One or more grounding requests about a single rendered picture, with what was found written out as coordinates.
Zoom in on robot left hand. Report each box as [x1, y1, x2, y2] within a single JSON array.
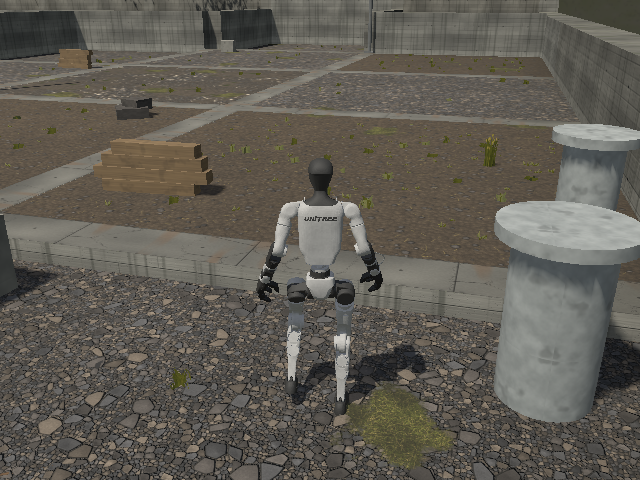
[[256, 279, 279, 302]]

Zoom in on robot right hand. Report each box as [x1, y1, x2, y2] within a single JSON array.
[[360, 271, 383, 292]]

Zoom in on right robot shin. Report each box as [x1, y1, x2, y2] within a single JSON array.
[[335, 336, 351, 402]]

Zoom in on robot right upper arm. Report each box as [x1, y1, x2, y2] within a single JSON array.
[[341, 201, 371, 256]]

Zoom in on right robot forearm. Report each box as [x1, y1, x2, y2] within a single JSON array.
[[361, 240, 380, 276]]

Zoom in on robot left upper arm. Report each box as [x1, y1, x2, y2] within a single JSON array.
[[272, 201, 300, 258]]

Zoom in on humanoid robot torso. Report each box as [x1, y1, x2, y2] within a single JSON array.
[[297, 197, 344, 300]]

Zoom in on left robot forearm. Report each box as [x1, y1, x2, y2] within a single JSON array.
[[259, 242, 281, 284]]

